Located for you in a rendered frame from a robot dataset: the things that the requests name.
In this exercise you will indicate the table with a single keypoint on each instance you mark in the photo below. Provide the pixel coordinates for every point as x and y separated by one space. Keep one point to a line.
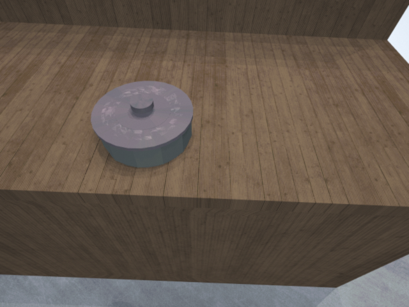
297 170

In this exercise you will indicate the knob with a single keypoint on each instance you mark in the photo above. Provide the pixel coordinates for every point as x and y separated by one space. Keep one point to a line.
141 103

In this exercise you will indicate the pot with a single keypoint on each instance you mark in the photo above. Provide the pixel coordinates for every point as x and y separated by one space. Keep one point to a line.
151 158

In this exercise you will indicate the lid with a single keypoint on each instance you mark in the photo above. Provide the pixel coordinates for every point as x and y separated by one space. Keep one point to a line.
115 123

